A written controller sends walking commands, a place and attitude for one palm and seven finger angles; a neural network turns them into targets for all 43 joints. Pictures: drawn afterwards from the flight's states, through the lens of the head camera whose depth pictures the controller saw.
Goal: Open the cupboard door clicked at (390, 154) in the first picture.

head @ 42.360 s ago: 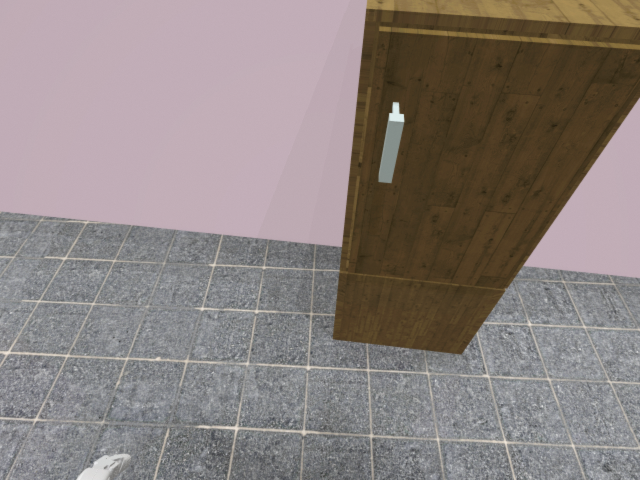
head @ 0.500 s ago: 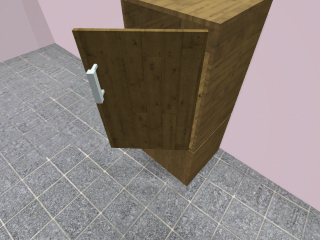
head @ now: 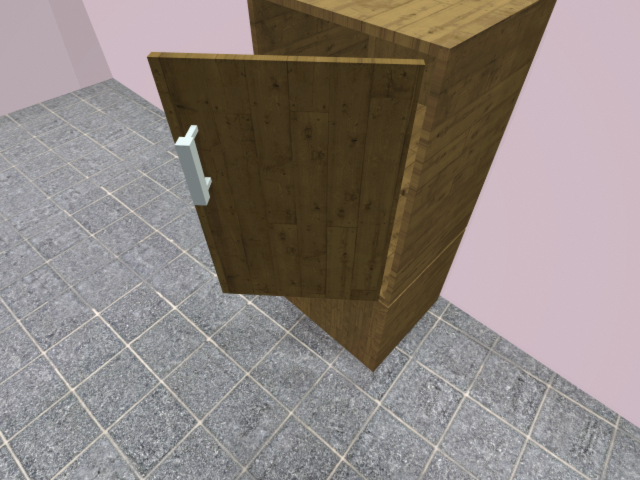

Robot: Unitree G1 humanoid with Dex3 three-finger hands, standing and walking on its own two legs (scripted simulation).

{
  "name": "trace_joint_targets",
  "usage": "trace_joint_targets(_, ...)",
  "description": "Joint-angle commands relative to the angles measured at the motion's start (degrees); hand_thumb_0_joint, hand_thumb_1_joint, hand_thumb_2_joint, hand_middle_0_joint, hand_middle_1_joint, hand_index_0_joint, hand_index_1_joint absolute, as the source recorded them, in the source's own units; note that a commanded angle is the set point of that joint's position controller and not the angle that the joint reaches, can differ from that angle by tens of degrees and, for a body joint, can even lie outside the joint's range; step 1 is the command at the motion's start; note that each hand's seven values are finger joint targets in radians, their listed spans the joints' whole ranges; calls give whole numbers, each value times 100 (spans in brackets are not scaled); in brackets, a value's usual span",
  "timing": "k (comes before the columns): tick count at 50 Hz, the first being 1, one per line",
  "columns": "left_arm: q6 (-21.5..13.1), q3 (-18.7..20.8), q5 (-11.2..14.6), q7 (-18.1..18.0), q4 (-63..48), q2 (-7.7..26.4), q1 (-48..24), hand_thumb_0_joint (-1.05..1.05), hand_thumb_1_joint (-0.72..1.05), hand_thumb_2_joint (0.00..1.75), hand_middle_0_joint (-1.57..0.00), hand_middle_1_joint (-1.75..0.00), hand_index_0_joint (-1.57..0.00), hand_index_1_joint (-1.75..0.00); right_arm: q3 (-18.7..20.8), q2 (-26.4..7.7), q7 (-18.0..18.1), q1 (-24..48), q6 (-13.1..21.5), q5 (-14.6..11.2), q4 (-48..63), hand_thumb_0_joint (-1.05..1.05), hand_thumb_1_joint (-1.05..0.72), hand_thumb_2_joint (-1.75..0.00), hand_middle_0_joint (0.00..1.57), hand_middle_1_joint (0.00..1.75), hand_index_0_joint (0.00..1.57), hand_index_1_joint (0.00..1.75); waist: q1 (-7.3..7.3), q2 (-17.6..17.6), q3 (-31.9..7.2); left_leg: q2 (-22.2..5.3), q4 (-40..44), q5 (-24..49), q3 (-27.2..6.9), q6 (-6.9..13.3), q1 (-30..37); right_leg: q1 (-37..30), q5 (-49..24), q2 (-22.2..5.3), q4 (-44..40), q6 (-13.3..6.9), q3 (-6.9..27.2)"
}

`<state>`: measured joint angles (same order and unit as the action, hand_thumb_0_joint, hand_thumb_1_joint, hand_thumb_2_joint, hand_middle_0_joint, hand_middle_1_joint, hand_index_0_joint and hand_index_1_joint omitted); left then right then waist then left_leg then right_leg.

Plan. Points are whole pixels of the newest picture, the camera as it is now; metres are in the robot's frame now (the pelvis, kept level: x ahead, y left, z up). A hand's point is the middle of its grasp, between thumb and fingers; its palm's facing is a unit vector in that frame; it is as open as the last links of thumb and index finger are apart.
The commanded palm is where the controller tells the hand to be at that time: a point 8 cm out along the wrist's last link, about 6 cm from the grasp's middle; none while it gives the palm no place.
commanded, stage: look again from close up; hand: left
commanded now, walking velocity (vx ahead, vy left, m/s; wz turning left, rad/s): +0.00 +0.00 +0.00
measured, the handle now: (197, 165) +0.58 +0.25 +0.08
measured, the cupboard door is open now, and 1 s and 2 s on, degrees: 40 40 40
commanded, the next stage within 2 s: raise the hand with hooked fingers in 0.28 s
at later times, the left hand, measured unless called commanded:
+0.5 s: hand out of the picture +0.10 +0.21 -0.11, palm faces +0.23 -0.94 -0.23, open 7.3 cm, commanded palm +0.11 +0.24 -0.06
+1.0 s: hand (133, 426) +0.18 +0.23 +0.00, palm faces +0.11 -0.99 -0.06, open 9.8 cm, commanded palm +0.16 +0.28 -0.01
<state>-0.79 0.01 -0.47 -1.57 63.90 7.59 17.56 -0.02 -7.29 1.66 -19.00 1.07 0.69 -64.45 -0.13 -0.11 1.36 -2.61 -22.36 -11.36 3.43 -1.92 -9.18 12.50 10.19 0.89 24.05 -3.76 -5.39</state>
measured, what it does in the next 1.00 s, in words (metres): lowers itself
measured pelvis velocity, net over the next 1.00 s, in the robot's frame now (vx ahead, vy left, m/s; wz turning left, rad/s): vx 0.00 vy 0.04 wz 0.07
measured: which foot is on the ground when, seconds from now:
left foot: down 0.00-1.00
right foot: down 0.00-1.00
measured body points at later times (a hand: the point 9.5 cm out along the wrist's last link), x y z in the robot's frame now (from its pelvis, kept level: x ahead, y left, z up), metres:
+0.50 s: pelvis +0.00 +0.01 -0.01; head +0.00 -0.01 +0.44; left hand +0.09 +0.26 -0.09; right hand +0.03 -0.22 -0.16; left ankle +0.01 +0.14 -0.74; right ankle +0.04 -0.07 -0.74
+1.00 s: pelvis +0.00 +0.04 -0.08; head +0.05 +0.06 +0.37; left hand +0.17 +0.28 +0.01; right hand +0.25 -0.16 -0.12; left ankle +0.01 +0.14 -0.74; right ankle +0.04 -0.07 -0.74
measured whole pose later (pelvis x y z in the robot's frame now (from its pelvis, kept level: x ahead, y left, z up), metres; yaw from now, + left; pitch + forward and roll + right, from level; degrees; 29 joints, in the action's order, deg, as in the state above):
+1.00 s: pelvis +0.00 +0.04 -0.08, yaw +4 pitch +10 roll -3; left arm -30.3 6.0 13.5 12.2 -6.9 12.6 27.2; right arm -0.8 -13.2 1.1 -8.5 13.7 -0.7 -28.9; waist 3.2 -0.5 -4.6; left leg -1.1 -62.8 -30.0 -1.7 0.8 -42.8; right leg 41.6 26.9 -1.9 58.5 -1.5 -8.4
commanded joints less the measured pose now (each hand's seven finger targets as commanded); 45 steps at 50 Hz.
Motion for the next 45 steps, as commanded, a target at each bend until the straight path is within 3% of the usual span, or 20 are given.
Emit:
trace_joint_targets(1,-114,134,-16,-28,-205,613,315,0,90,90,-20,-30,-20,-30,62,-430,27,-475,49,29,110,0,-90,-90,20,30,20,30,8,13,294,-228,369,-144,-319,242,-322,106,659,-739,-794,88,977)
trace_joint_targets(18,-115,124,-24,-40,-175,560,320,0,90,90,-20,-30,-20,-30,65,-417,44,-475,67,22,59,0,-90,-90,20,30,20,30,24,48,398,-289,445,-34,-343,249,-317,41,296,-700,-676,90,904)
trace_joint_targets(19,-195,101,-69,-260,49,681,823,0,90,90,-20,-30,-20,-30,100,-677,-44,410,83,-12,398,0,-90,-90,20,30,20,30,360,48,574,-365,-857,-384,11,83,-811,29,-1770,-1092,-546,413,1221)
trace_joint_targets(20,-1491,266,1348,-63,-8587,1779,-3556,0,88,89,-20,-32,-20,-32,120,-1808,278,529,940,-326,2632,0,-90,-90,20,30,20,30,-533,-914,-2260,296,-68,191,-162,367,731,-602,-460,-600,-173,317,1117)
trace_joint_targets(21,-1193,505,914,-388,-7221,1589,-1427,0,85,88,-20,-33,-20,-33,-3,-1244,444,1052,1452,-291,2259,0,-90,-90,20,30,20,30,-12,-1530,-2052,300,-2,61,91,430,416,-696,306,-313,27,147,714)
trace_joint_targets(22,-914,326,942,-658,-6669,1162,-1077,0,83,87,-21,-34,-21,-34,71,-1295,441,972,1620,-318,1987,0,-90,-90,20,30,20,30,-140,-1302,-1399,215,-79,-418,-1,284,-98,-261,764,-323,43,209,493)
trace_joint_targets(23,-406,-345,930,-645,-5417,-101,469,0,81,86,-21,-36,-21,-36,66,-1012,383,747,1634,-413,1951,0,-90,-90,20,30,20,30,-167,-468,-594,146,-29,-705,-105,307,-492,201,1007,-225,-43,272,323)
trace_joint_targets(24,-589,-477,1237,-491,-6443,-111,-262,0,78,85,-21,-37,-21,-37,74,-1235,381,786,1742,-500,2371,0,-90,-90,20,30,20,30,-223,-3,92,147,-149,-936,-268,333,-681,591,1418,-268,-108,365,354)
trace_joint_targets(25,-907,-252,1280,-386,-6701,232,-234,0,76,84,-21,-39,-21,-39,145,-1365,416,880,1876,-478,2489,0,-90,-90,20,30,20,30,-271,425,105,201,-430,-1088,-227,338,-721,927,2035,-301,-219,403,425)
trace_joint_targets(27,-1447,-127,1197,-158,-6072,245,-42,0,71,82,-21,-42,-21,-42,229,-1419,391,857,2038,-333,2783,0,-90,-90,20,30,20,30,-293,1255,490,350,-1060,-1138,-251,324,-1271,1618,2752,-354,-114,436,550)
trace_joint_targets(28,-1744,-84,1190,27,-5774,120,6,0,69,81,-22,-43,-22,-43,288,-1404,329,821,2038,-260,2899,0,-90,-90,20,30,20,30,-244,1819,424,390,-1316,-1118,-298,276,-1642,1869,2965,-340,116,440,562)
trace_joint_targets(30,-2456,151,1383,598,-5177,-9,1165,0,64,79,-22,-47,-22,-47,407,-1393,159,1001,2060,-157,3252,0,-90,-90,20,30,20,30,140,2173,250,416,-1724,-1163,-310,194,-2376,1992,3021,-327,616,420,631)
trace_joint_targets(31,-2792,486,1491,919,-5188,164,1732,0,62,78,-22,-48,-22,-48,472,-1415,48,1116,2004,-122,3462,0,-90,-90,20,30,20,30,310,2011,-26,458,-1907,-1122,-257,156,-2556,1795,2797,-311,863,372,653)
trace_joint_targets(32,-3063,917,1534,1274,-4971,518,2074,0,60,77,-22,-50,-22,-50,538,-1444,-103,1154,1904,-168,3610,0,-90,-90,20,30,20,30,475,1413,-248,526,-2083,-972,-196,101,-2612,1592,2327,-328,1165,255,699)
trace_joint_targets(33,-3349,871,1551,1637,-5195,518,1979,0,57,76,-22,-51,-22,-51,529,-1469,-214,1305,1829,-131,3829,0,-90,-90,20,30,20,30,404,927,-440,589,-2266,-914,-157,95,-2681,1535,1812,-346,1456,182,640)
trace_joint_targets(34,-3372,1123,1472,1751,-5282,776,2030,0,55,75,-22,-53,-22,-53,569,-1454,-236,1438,1745,-167,4041,0,-90,-90,20,30,20,30,475,594,-670,618,-2422,-868,-33,140,-2820,1519,1514,-361,1662,156,648)
trace_joint_targets(37,-2979,1169,1323,1682,-6453,1046,1506,0,48,72,-23,-57,-23,-57,528,-1391,-221,1484,1430,-194,4452,0,-90,-90,20,30,20,30,567,-279,-1088,577,-2466,-740,13,243,-2937,1631,1110,-304,2117,136,606)
trace_joint_targets(41,-3130,1032,1329,1149,-8611,981,547,0,39,68,-24,-63,-24,-63,450,-1196,-135,1059,1349,-150,4664,0,-90,-90,20,30,20,30,222,-1104,-1957,373,-2690,-56,-233,318,-2333,1891,145,-140,2555,147,392)
trace_joint_targets(42,-3300,978,1349,1086,-9187,1099,-53,0,36,67,-24,-64,-24,-64,414,-1246,-98,899,1339,-98,4598,0,-90,-90,20,30,20,30,-11,-871,-1999,315,-2850,47,-380,334,-2304,2106,43,-68,2716,167,361)
trace_joint_targets(45,-3625,496,1322,1188,-9088,776,-170,0,29,64,-24,-69,-24,-69,340,-1279,-20,725,1437,-111,4299,0,-90,-90,20,30,20,30,-342,-700,-1783,201,-3066,48,-558,345,-2291,2698,208,-15,2718,199,285)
